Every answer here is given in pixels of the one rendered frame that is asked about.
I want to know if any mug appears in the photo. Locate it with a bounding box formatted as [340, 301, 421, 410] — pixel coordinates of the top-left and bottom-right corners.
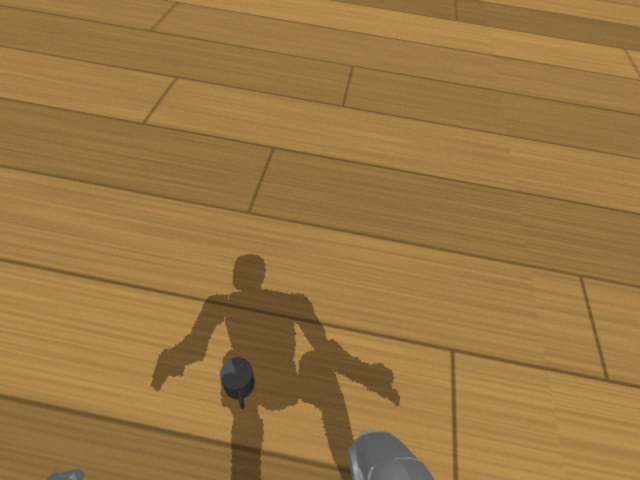
[220, 357, 255, 409]

